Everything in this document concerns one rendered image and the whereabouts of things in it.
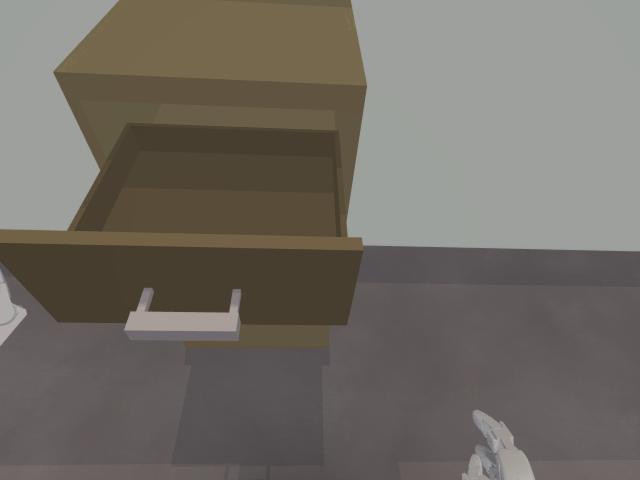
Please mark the drawer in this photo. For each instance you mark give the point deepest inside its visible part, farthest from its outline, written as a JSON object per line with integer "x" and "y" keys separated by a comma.
{"x": 194, "y": 212}

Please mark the left robot hand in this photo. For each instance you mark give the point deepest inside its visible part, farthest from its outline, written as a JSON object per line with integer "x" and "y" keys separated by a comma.
{"x": 10, "y": 314}

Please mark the cabinet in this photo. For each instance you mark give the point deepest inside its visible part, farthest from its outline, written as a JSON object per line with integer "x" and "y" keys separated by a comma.
{"x": 290, "y": 64}

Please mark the right robot hand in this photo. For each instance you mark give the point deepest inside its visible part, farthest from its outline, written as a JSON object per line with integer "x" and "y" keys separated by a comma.
{"x": 509, "y": 463}

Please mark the handle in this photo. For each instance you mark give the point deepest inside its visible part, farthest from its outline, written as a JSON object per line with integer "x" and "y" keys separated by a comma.
{"x": 183, "y": 326}

